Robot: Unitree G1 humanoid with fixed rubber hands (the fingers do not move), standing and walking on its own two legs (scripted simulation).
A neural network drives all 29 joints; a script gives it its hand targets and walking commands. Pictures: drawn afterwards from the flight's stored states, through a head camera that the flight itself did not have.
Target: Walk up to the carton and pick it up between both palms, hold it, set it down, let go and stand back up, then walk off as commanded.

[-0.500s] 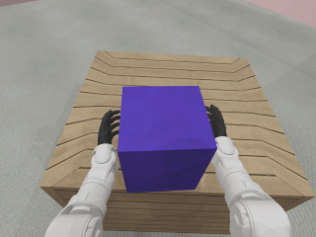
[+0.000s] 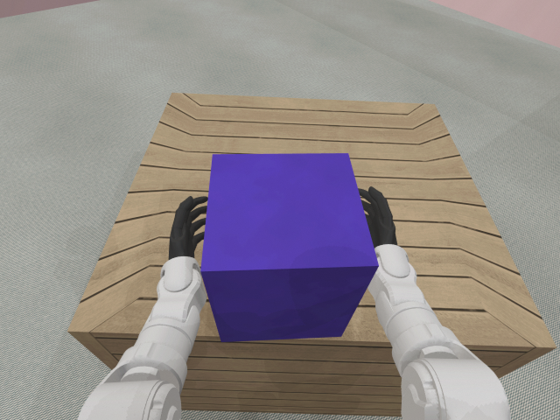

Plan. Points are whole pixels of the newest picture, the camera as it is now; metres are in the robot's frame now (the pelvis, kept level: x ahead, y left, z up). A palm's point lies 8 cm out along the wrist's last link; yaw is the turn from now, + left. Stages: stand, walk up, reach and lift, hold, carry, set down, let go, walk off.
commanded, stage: reach and lift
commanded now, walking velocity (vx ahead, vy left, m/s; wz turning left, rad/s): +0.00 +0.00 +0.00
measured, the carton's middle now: (281, 252) +0.40 +0.02 +0.01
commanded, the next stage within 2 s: none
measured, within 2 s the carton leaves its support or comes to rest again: leaves its support in 0.02 s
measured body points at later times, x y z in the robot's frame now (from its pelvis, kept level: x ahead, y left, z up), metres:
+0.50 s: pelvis -0.02 +0.00 +0.00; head +0.00 -0.01 +0.45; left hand +0.36 +0.16 +0.05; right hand +0.39 -0.14 +0.06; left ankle +0.02 +0.14 -0.74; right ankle +0.00 -0.10 -0.74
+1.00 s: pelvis -0.02 +0.00 +0.00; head -0.06 +0.00 +0.45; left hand +0.36 +0.18 +0.13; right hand +0.38 -0.12 +0.13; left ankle +0.02 +0.14 -0.74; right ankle +0.00 -0.10 -0.74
